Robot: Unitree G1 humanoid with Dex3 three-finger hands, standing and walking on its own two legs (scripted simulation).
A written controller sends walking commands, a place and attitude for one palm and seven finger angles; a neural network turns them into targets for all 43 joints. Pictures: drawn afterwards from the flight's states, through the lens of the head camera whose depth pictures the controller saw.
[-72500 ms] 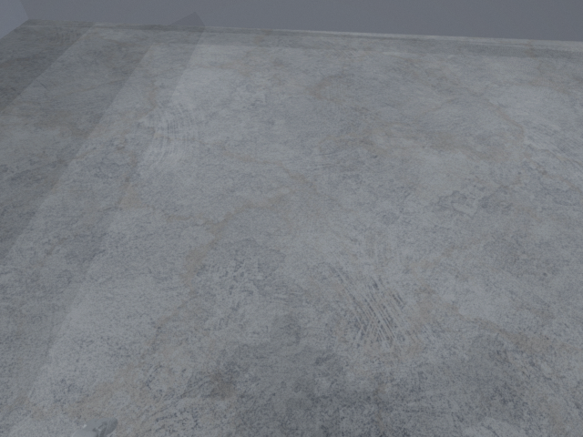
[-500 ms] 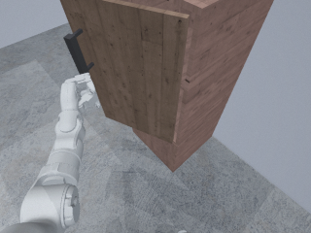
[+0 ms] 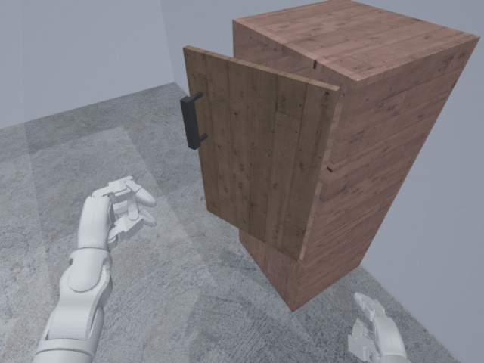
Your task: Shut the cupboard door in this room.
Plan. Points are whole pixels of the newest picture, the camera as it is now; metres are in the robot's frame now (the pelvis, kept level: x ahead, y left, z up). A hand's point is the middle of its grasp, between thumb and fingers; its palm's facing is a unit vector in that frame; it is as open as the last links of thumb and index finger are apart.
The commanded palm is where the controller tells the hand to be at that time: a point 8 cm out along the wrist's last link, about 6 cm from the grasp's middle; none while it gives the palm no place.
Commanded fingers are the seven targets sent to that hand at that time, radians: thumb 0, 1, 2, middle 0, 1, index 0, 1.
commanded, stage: draw the hand back to the body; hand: left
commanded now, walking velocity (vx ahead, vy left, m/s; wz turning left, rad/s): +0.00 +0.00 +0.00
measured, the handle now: (196, 120) +0.67 +0.18 +0.06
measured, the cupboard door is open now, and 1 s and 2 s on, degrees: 23 23 23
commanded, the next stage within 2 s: step back with the hand held close in 0.82 s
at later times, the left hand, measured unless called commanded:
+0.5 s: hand (31, 261) +0.19 +0.28 +0.16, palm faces +0.47 -0.76 -0.45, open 6.6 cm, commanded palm +0.15 +0.30 +0.18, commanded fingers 0.00 0.90 0.90 -0.20 -0.30 -0.20 -0.30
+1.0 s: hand (48, 252) +0.21 +0.26 +0.16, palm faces +0.46 -0.78 -0.43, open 7.4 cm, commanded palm +0.16 +0.29 +0.18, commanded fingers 0.00 0.90 0.90 -0.20 -0.30 -0.20 -0.30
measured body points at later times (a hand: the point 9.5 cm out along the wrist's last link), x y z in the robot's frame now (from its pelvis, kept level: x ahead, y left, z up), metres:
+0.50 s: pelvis +0.02 +0.00 +0.01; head -0.01 -0.03 +0.45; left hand +0.16 +0.31 +0.19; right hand +0.20 -0.22 -0.09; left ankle +0.01 +0.10 -0.74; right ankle -0.01 -0.11 -0.74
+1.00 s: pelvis +0.02 -0.01 +0.01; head +0.00 -0.03 +0.45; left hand +0.18 +0.30 +0.19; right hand +0.20 -0.23 -0.08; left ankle +0.01 +0.10 -0.74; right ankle -0.01 -0.11 -0.74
